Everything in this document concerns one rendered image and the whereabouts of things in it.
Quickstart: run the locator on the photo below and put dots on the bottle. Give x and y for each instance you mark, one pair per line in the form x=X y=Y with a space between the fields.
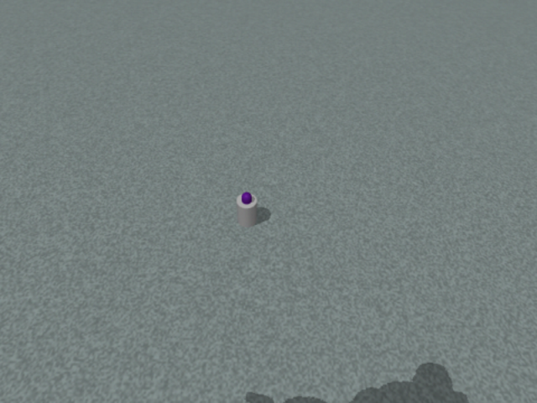
x=247 y=209

